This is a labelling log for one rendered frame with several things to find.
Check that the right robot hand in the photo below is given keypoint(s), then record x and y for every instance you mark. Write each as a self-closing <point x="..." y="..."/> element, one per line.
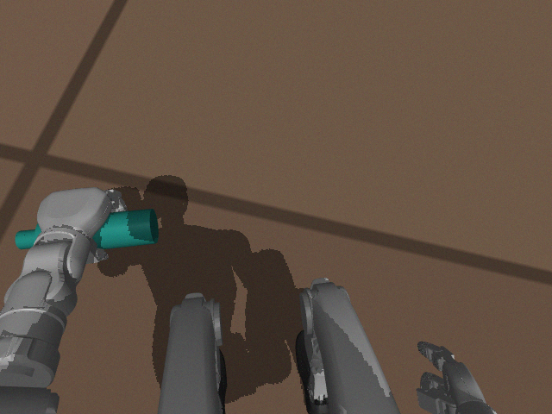
<point x="443" y="395"/>

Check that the right robot foot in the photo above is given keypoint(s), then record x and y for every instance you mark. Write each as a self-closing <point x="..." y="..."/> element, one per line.
<point x="313" y="406"/>

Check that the left robot hand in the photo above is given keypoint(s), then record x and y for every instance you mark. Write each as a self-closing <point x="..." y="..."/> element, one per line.
<point x="82" y="209"/>

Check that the bottle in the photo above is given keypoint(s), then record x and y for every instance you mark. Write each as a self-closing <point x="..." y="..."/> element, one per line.
<point x="121" y="229"/>

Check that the left robot arm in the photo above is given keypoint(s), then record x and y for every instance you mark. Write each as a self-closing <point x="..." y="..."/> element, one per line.
<point x="33" y="320"/>

